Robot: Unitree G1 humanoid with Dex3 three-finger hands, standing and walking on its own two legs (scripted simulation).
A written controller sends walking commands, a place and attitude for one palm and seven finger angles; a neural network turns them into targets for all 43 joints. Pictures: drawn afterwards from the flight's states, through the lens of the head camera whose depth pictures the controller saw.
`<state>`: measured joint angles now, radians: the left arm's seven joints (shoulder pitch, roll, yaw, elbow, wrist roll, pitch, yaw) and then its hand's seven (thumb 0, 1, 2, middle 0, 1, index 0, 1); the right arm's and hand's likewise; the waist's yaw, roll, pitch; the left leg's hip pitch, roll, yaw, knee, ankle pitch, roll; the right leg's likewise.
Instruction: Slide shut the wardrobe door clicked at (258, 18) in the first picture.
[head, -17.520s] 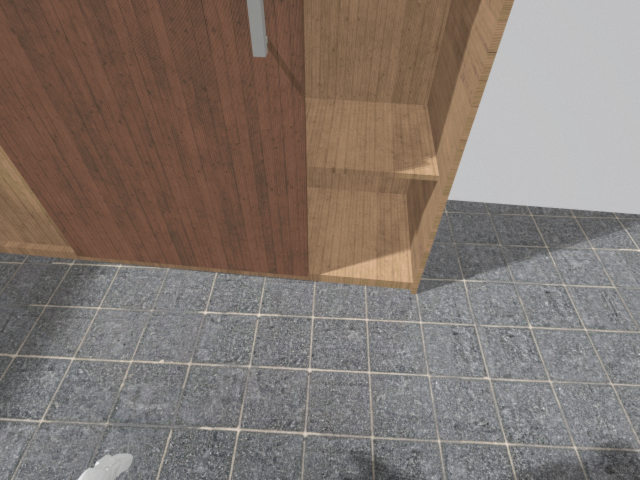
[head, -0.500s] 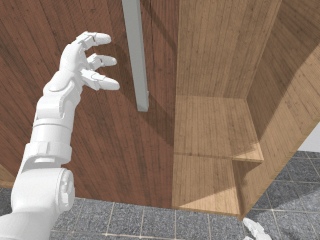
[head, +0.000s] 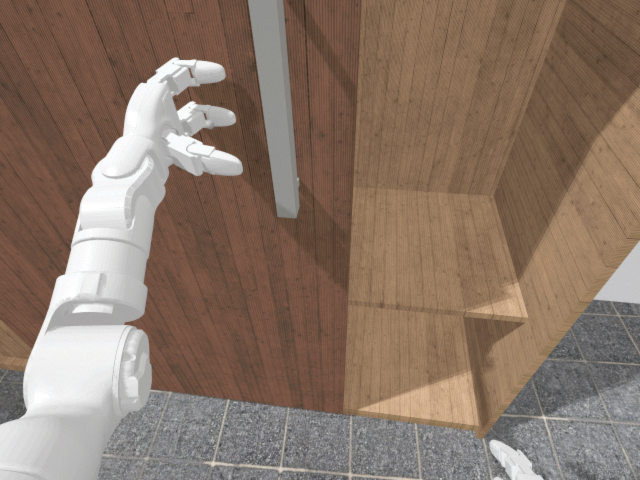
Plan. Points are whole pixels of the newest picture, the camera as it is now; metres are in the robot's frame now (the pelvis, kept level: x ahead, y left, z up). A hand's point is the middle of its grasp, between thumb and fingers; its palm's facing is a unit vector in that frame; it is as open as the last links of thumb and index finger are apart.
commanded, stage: move the hooked fingers beside the handle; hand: left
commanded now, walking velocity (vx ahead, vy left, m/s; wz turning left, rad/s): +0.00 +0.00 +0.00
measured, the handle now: (283, 110) +0.46 +0.07 +0.27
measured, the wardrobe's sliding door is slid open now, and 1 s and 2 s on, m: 0.40 0.40 0.40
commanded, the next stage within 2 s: feel for the door with the fingertips in 0.24 s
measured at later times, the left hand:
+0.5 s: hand (209, 124) +0.43 +0.15 +0.26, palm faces -0.02 -1.00 -0.02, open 13.7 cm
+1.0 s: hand (214, 125) +0.43 +0.15 +0.26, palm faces +0.03 -1.00 -0.04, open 13.9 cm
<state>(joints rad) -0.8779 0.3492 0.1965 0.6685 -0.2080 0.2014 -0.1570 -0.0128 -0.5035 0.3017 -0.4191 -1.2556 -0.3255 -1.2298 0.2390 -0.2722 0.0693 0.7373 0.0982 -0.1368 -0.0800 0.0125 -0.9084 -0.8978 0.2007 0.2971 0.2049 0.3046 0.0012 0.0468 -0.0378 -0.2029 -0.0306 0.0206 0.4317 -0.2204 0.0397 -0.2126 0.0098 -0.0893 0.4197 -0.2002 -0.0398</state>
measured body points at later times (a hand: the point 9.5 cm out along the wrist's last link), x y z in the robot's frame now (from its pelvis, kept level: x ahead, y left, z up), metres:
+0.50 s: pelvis -0.01 +0.00 +0.00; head -0.02 -0.01 +0.45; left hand +0.43 +0.21 +0.26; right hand +0.11 -0.24 -0.11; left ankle +0.01 +0.09 -0.74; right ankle +0.02 -0.09 -0.74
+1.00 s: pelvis -0.01 +0.01 +0.00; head -0.02 +0.00 +0.45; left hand +0.42 +0.20 +0.26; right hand +0.14 -0.21 -0.11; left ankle +0.01 +0.09 -0.74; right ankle +0.02 -0.09 -0.74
